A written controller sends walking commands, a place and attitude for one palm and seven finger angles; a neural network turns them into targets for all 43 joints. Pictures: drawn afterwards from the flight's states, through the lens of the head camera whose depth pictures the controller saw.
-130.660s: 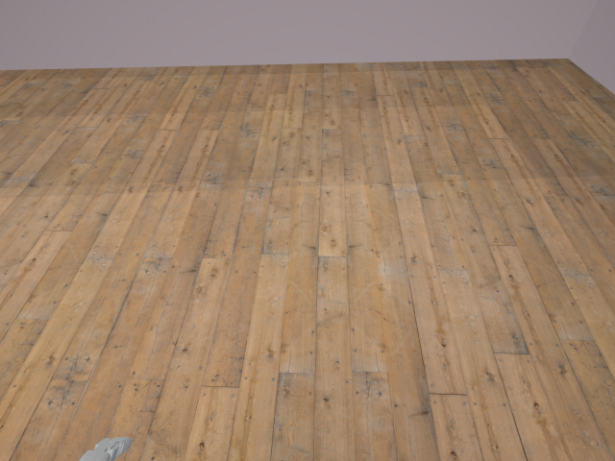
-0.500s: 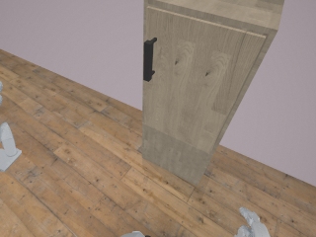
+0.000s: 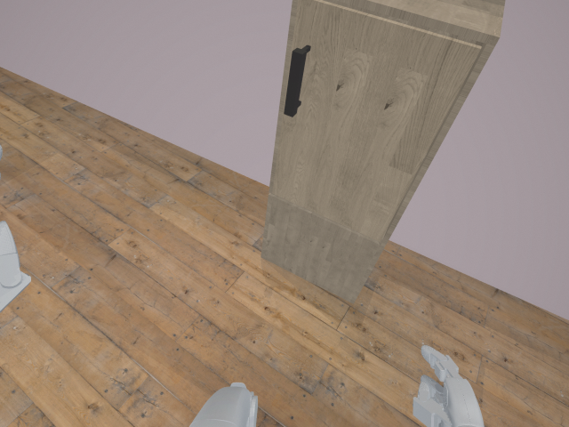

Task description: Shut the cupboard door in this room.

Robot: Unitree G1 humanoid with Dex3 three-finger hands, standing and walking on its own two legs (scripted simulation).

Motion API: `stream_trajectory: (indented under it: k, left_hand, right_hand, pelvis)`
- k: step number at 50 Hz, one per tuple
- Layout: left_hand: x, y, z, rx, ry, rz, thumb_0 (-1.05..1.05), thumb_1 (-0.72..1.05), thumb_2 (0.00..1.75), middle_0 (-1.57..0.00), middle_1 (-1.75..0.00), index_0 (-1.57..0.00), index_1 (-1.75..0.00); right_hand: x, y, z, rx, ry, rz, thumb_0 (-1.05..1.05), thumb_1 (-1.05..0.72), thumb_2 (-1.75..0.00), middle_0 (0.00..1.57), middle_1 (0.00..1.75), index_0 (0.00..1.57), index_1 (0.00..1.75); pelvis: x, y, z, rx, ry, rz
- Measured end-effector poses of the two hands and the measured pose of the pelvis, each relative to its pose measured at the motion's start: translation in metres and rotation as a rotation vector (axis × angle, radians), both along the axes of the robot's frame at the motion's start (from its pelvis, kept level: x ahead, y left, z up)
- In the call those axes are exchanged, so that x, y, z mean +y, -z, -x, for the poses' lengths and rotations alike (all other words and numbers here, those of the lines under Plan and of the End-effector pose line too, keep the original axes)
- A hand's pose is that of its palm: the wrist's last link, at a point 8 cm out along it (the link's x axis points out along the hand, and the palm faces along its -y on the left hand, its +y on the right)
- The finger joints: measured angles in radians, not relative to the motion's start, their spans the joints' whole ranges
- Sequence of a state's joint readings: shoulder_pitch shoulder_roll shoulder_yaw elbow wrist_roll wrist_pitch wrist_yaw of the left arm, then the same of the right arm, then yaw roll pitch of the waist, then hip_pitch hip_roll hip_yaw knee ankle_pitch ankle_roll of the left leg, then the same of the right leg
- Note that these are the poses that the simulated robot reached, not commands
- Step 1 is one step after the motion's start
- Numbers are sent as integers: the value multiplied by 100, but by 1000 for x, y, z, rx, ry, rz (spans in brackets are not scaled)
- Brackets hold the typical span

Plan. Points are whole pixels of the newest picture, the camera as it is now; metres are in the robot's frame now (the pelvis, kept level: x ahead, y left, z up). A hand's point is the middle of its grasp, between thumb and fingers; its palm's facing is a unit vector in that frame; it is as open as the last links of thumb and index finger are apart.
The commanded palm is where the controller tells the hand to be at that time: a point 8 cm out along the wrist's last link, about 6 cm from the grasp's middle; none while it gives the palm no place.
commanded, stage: stop stepping back and stand still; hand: left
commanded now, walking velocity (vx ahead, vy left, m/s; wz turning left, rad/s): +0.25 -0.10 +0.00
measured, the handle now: (298, 81) +0.85 +0.04 +0.09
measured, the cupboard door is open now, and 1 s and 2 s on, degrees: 0 0 0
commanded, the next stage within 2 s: let the arm hang, fingers relaxed in 1.42 s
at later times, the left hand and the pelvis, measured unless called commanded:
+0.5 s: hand out of the picture +0.10 +0.30 +0.21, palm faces +0.28 -0.79 -0.55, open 7.4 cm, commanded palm +0.06 +0.34 +0.20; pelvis -0.11 +0.06 +0.02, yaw -6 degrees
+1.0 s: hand out of the picture +0.16 +0.32 +0.22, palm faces +0.30 -0.75 -0.59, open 7.4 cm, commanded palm +0.09 +0.37 +0.20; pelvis -0.08 +0.08 +0.01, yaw -6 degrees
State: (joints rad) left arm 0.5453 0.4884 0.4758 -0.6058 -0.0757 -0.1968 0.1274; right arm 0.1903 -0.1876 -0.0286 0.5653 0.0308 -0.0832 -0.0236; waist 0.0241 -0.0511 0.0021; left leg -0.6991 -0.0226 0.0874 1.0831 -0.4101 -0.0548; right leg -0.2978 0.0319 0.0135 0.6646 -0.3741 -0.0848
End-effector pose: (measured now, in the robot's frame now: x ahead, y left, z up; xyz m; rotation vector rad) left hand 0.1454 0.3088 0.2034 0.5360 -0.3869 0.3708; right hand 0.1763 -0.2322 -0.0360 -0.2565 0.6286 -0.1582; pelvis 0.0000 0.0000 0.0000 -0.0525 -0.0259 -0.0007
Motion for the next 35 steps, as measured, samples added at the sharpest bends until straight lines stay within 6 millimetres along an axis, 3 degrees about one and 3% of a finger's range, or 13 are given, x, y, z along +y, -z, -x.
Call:
stream_trajectory:
  k: [2, 5, 8, 11, 15, 18, 22, 26, 28, 31, 35]
  left_hand:
    - [7, -1, 19, -27, 18, 6, 1, 89, 90, -21, -30, -21, -30]
    - [27, -5, 31, -142, 15, 48, 1, 89, 90, -21, -30, -22, -30]
    - [52, -4, 27, -229, -7, 77, 1, 89, 90, -21, -30, -21, -30]
    - [66, -7, 17, -190, -5, 87, 1, 89, 90, -21, -30, -21, -30]
    - [53, -12, 23, -90, 81, 101, 1, 90, 90, -20, -30, -20, -30]
    - [34, -20, 40, -13, 166, 83, 1, 90, 90, -20, -30, -20, -30]
    - [28, -29, 63, 75, 193, -16, 1, 89, 90, -21, -30, -21, -30]
    - [35, -28, 81, 72, 120, -138, 1, 89, 90, -21, -30, -21, -30]
    - [43, -26, 87, 50, 80, -105, 1, 89, 90, -22, -30, -22, -30]
    - [58, -16, 91, 24, 6, -12, 1, 89, 90, -22, -30, -22, -30]
    - [65, 9, 78, 34, -43, 129, 1, 89, 90, -21, -30, -21, -30]
  right_hand:
    - [7, 3, 27, 70, 10, 33, 1, -90, -90, 20, 30, 20, 30]
    - [20, 9, 61, 124, 22, 87, 1, -90, -90, 20, 30, 20, 30]
    - [34, 25, 88, 115, 66, 88, 1, -90, -90, 20, 30, 20, 30]
    - [58, 25, 123, 136, 105, 13, 1, -90, -90, 20, 30, 20, 30]
    - [82, 13, 166, 188, 138, -68, 1, -90, -90, 20, 30, 20, 30]
    - [87, 3, 187, 222, 163, -80, 1, -90, -90, 20, 30, 20, 30]
    - [78, 1, 198, 224, 175, -56, 1, -90, -90, 20, 30, 20, 30]
    - [58, 24, 195, 171, 165, -43, 1, -90, -90, 20, 30, 20, 30]
    - [50, 33, 196, 188, 164, -28, 1, -90, -90, 20, 30, 20, 30]
    - [44, 31, 200, 188, 194, -31, 1, -90, -90, 20, 30, 20, 30]
    - [41, 23, 198, 180, 206, 13, 1, -90, -90, 20, 30, 20, 30]
  pelvis:
    - [10, -2, 8, -5, 18, -11]
    - [31, 1, 18, 8, 25, 7]
    - [53, 13, 42, -18, 23, 23]
    - [59, 2, 62, -40, 44, 20]
    - [63, -21, 79, -27, 75, 34]
    - [65, -36, 88, -3, 96, 47]
    - [64, -41, 100, 25, 103, 41]
    - [62, -15, 118, 43, 115, -32]
    - [66, -11, 123, 20, 110, -1]
    - [68, -14, 118, 4, 118, -22]
    - [73, -17, 108, -6, 117, -45]
